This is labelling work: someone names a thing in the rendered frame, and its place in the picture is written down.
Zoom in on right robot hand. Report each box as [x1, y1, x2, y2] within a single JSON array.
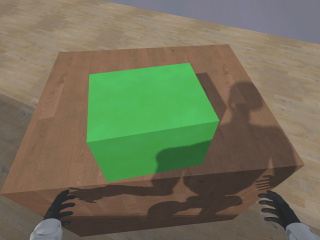
[[258, 190, 301, 230]]

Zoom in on left robot forearm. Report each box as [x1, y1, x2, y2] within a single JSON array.
[[29, 218, 63, 240]]

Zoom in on right robot forearm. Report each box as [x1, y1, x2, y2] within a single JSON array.
[[285, 222, 320, 240]]

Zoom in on pedestal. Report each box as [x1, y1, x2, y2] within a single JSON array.
[[0, 44, 305, 237]]

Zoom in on carton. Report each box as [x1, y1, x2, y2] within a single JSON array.
[[86, 63, 220, 182]]

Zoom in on left robot hand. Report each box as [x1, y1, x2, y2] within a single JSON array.
[[43, 189, 76, 226]]

